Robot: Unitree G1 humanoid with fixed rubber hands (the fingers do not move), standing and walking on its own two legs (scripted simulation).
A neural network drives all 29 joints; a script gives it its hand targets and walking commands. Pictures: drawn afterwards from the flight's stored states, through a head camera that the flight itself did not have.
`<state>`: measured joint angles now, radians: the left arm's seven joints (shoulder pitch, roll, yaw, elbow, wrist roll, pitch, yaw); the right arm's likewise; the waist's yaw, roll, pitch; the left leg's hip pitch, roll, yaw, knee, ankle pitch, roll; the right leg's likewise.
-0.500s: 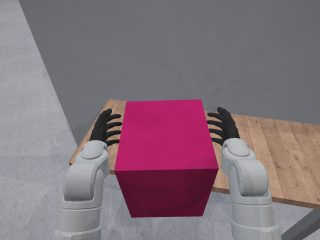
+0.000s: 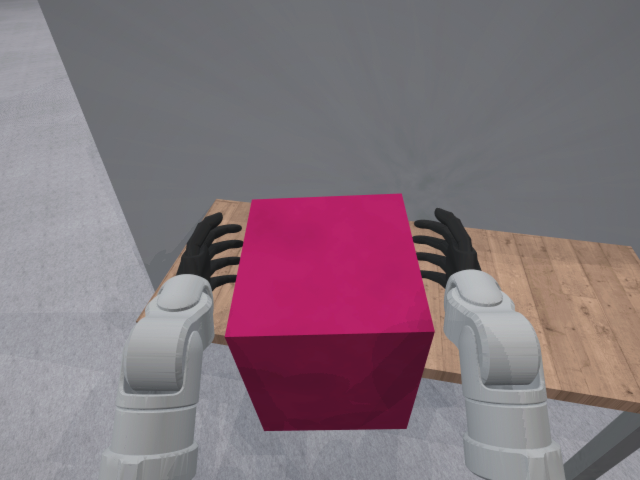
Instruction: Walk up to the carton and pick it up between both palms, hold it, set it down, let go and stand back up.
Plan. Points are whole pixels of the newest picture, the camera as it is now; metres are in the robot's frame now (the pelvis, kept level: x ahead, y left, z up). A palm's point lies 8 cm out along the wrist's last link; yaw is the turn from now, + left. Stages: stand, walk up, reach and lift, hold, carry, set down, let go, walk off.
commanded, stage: hold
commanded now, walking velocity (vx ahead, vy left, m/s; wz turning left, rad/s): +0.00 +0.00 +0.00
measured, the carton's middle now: (330, 316) +0.35 -0.01 +0.05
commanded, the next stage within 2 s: none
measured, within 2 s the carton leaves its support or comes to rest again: neither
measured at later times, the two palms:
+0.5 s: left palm (186, 278) +0.30 +0.16 +0.16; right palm (457, 271) +0.31 -0.14 +0.18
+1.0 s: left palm (185, 259) +0.32 +0.16 +0.18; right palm (461, 256) +0.32 -0.14 +0.19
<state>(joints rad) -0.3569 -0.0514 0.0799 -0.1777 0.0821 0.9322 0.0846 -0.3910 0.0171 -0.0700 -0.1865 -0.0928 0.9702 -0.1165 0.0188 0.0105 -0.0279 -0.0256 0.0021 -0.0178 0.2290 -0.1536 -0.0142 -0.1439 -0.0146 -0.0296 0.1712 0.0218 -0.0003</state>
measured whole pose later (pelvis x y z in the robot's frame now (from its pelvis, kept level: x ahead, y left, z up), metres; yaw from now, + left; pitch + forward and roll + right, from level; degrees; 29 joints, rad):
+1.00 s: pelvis +0.02 +0.01 +0.00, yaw -1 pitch -3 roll +0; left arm -0.36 0.03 0.05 -0.28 -0.02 1.02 0.12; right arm -0.37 -0.05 -0.03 -0.33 0.00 1.06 -0.11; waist 0.02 0.00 -0.06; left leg -0.01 0.01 0.00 0.26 -0.20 -0.01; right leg -0.13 0.00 -0.01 0.20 -0.02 0.01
